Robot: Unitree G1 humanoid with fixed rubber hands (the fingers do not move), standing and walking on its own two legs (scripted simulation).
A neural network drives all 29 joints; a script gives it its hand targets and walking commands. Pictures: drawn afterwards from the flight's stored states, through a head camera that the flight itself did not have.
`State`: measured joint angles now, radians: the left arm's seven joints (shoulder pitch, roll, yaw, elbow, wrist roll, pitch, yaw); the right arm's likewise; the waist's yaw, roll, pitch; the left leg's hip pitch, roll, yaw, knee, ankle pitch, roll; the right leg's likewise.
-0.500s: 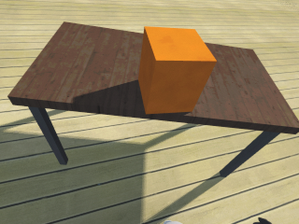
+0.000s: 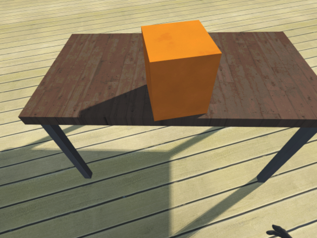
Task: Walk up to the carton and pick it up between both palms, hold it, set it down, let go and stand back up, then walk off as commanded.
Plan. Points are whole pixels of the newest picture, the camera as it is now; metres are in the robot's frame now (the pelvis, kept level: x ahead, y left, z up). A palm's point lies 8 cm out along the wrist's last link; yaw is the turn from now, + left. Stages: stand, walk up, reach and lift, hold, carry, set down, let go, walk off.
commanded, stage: walk up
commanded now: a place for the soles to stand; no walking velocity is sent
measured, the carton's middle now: (175, 72) +0.64 -0.05 +0.05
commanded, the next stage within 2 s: none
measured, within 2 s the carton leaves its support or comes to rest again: neither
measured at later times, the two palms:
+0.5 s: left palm out of the picture +0.07 +0.32 -0.08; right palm out of the picture +0.13 -0.33 -0.08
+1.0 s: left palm out of the picture +0.08 +0.31 -0.09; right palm out of the picture +0.13 -0.33 -0.08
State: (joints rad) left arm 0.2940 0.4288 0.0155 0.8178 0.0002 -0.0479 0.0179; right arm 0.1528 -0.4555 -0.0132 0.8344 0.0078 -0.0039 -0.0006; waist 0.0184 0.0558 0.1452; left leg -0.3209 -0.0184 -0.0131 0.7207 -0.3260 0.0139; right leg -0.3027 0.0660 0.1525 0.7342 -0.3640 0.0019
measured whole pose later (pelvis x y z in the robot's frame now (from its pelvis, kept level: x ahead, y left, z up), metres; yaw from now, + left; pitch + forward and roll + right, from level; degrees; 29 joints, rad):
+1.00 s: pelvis +0.00 -0.01 +0.00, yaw +0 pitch -4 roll +1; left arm 0.23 0.43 0.02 0.85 0.00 -0.05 0.02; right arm 0.10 -0.46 -0.01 0.91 0.00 -0.01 0.01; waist 0.01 -0.02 0.11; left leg -0.30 -0.02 -0.01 0.69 -0.33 0.01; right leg -0.29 0.06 0.15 0.72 -0.36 0.00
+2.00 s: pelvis +0.00 -0.01 +0.01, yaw +0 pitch -3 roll +1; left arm 0.22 0.43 0.02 0.85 0.00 -0.05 0.02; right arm 0.08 -0.46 -0.01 0.92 0.00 -0.01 0.01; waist 0.01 -0.02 0.11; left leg -0.29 -0.03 -0.01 0.66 -0.31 0.01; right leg -0.28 0.05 0.15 0.70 -0.35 0.00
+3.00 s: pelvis +0.00 -0.01 +0.01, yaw +0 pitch -4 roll +1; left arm 0.21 0.43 0.02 0.85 0.00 -0.05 0.02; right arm 0.08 -0.46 -0.01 0.92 0.00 -0.01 0.01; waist 0.01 -0.01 0.10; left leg -0.27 -0.03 -0.01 0.65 -0.31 0.01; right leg -0.27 0.05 0.15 0.69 -0.35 0.00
